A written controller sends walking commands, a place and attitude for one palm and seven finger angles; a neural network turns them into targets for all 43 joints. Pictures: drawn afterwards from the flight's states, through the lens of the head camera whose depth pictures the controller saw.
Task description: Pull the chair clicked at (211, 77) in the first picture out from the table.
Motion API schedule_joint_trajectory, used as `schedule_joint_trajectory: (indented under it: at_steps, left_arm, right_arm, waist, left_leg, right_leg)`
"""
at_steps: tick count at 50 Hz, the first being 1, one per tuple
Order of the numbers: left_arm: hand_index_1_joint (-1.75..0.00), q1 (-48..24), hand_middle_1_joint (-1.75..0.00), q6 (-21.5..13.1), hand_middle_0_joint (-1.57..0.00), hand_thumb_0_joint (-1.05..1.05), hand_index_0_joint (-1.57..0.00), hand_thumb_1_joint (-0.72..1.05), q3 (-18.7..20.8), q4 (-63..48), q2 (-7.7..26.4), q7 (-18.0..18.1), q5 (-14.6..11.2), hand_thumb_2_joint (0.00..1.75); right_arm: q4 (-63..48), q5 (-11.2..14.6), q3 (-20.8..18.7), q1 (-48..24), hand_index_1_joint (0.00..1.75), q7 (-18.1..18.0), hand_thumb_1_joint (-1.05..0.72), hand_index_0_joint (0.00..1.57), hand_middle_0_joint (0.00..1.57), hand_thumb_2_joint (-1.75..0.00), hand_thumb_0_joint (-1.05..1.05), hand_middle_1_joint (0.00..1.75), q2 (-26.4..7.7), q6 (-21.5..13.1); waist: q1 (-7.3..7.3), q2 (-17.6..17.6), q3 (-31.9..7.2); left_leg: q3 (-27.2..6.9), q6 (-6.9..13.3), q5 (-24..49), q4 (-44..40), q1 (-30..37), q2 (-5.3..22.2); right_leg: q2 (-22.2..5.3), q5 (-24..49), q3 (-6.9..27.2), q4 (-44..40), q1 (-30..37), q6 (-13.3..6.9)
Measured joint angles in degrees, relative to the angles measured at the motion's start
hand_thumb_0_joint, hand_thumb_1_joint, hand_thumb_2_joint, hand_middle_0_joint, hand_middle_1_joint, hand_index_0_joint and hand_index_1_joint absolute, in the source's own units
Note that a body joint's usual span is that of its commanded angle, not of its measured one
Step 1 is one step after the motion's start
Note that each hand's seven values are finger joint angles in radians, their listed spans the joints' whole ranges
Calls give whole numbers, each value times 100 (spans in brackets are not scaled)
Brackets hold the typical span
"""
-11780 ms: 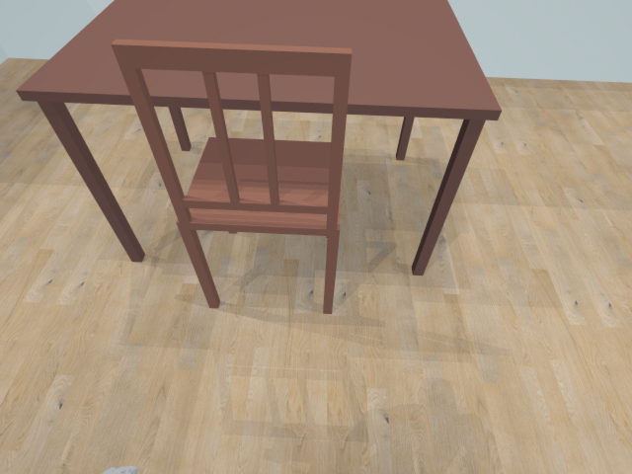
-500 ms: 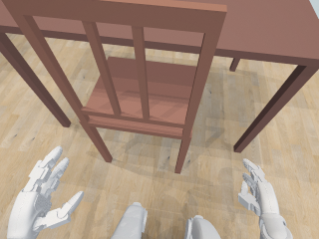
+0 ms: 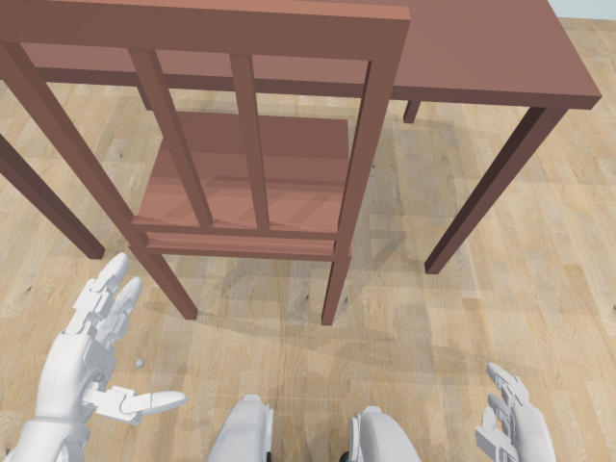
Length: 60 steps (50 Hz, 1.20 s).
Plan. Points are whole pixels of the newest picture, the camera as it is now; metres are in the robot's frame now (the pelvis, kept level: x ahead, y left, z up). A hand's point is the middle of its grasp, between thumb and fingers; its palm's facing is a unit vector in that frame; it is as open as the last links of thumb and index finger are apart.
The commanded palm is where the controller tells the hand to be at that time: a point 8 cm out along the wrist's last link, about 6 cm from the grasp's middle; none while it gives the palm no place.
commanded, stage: raise the hand toward the chair's back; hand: left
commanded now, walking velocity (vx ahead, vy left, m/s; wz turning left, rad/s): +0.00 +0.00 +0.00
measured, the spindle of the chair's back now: (182, 157) +0.50 +0.21 +0.05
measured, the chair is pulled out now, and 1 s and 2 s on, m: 0.00 0.00 0.00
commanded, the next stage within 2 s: aim the fingers beside a spindle in 1.02 s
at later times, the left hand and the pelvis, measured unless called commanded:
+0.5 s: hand (106, 328) +0.25 +0.23 +0.06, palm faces +0.03 -1.00 -0.07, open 16.9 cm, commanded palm +0.23 +0.28 +0.07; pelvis +0.01 +0.02 +0.02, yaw +1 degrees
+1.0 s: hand (142, 321) +0.26 +0.20 +0.06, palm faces +0.00 -1.00 -0.06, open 16.9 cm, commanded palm +0.23 +0.26 +0.07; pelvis +0.02 -0.01 +0.02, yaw +1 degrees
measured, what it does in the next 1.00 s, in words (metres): stands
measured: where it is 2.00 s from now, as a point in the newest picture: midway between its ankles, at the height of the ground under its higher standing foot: outside the picture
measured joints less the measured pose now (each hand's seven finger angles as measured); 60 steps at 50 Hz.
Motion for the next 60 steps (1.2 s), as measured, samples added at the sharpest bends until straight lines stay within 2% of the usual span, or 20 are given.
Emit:
schedule_joint_trajectory:
  at_steps: [4,10,18,26,34,42,51,60]
  left_arm:
    - [-12,-26,-12,164,-8,0,-9,-25,-81,-140,82,186,115,41]
    - [-10,-115,-9,215,-7,-1,-7,-38,-28,-288,102,444,175,35]
    - [-8,-356,-8,582,-6,-1,-6,-47,-116,-75,182,231,247,31]
    - [-8,-555,-8,459,-6,-1,-6,-49,81,-103,236,295,210,30]
    - [-8,-617,-8,688,-6,-1,-6,-49,70,115,241,178,185,30]
    - [-8,-615,-8,333,-6,-1,-6,-49,151,142,157,316,146,30]
    - [-8,-607,-8,451,-6,-1,-6,-49,40,252,117,171,169,30]
    - [-8,-751,-8,249,-6,-1,-6,-49,104,387,59,218,155,30]
  right_arm:
    - [-143,-30,107,-110,30,-4,-91,20,20,-90,2,30,123,14]
    - [-284,-81,345,-225,30,87,-90,20,20,-90,1,30,279,69]
    - [-387,-110,578,-228,30,79,-90,20,20,-90,1,30,307,105]
    - [-240,-139,518,-91,30,112,-90,20,20,-90,1,30,211,107]
    - [-175,-106,428,25,30,90,-90,20,20,-90,1,30,106,127]
    - [-91,-143,353,6,30,148,-90,20,20,-90,1,30,83,84]
    - [-120,-105,371,-116,30,117,-90,20,20,-90,1,30,109,83]
    - [-59,-95,385,-171,30,97,-90,20,20,-90,1,30,108,22]
  waist:
    - [2,-51,-6]
    - [58,4,-45]
    - [122,28,-16]
    - [100,45,2]
    - [8,67,2]
    - [3,20,-40]
    - [34,43,-29]
    - [83,66,-40]
  left_leg:
    - [-6,44,2,-25,80,-5]
    - [-72,88,30,-141,267,-39]
    - [-87,129,45,-236,359,-72]
    - [-93,114,28,-309,425,-64]
    - [-49,81,45,-453,512,-37]
    - [-54,4,32,-467,521,-4]
    - [-82,-70,52,-474,537,25]
    - [-113,-114,77,-445,505,29]
  right_leg:
    - [0,39,-6,-92,116,40]
    - [-21,104,-75,-327,393,93]
    - [-46,138,-92,-478,525,138]
    - [-35,129,-96,-562,594,135]
    - [-9,132,-52,-642,625,102]
    - [21,76,-51,-567,584,26]
    - [51,53,-75,-501,564,-49]
    - [58,48,-101,-435,523,-93]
